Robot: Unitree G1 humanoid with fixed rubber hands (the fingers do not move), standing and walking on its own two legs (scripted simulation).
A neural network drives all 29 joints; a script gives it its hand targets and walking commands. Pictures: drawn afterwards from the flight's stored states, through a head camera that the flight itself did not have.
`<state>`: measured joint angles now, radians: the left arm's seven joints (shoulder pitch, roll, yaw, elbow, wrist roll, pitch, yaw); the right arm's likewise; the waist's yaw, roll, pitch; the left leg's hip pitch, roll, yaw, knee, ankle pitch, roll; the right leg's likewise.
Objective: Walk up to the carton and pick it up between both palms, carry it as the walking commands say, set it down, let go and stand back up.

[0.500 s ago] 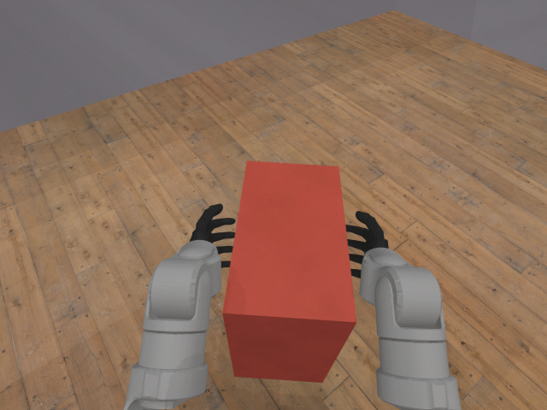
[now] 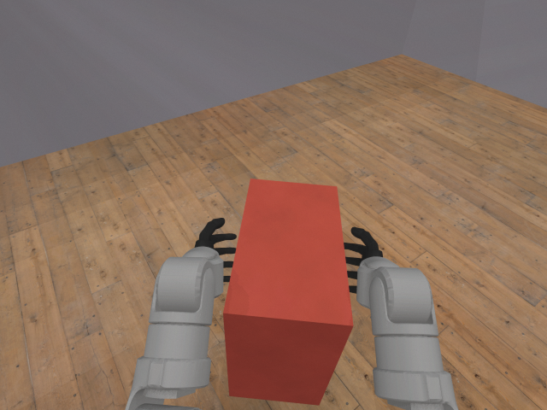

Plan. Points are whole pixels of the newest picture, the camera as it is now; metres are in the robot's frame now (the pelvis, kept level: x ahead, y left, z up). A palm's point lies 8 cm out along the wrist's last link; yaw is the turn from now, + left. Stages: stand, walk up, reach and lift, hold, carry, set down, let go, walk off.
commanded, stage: carry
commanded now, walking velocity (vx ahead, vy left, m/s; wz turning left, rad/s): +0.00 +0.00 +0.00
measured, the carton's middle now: (284, 289) +0.31 +0.00 +0.01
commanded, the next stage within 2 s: none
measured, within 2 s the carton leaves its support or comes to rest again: neither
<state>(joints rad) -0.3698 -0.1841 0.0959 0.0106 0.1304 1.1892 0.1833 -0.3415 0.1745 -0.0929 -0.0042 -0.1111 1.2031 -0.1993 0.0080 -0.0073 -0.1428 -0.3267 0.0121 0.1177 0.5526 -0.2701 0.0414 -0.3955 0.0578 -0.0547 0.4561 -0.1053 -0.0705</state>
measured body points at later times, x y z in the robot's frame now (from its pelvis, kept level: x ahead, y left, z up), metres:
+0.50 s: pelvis +0.02 +0.04 +0.00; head -0.01 +0.05 +0.45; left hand +0.33 +0.16 +0.07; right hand +0.32 -0.07 +0.07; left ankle +0.01 +0.09 -0.73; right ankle +0.08 -0.07 -0.73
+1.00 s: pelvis +0.02 +0.06 -0.01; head +0.00 +0.06 +0.44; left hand +0.33 +0.17 +0.07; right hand +0.33 -0.06 +0.07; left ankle +0.01 +0.09 -0.73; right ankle +0.08 -0.07 -0.73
